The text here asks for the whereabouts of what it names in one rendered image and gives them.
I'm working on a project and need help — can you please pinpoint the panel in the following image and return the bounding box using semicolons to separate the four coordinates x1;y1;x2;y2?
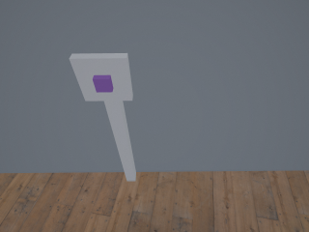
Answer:
70;53;136;182

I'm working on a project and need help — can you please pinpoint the button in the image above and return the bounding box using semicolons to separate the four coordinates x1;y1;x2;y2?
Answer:
93;74;114;93

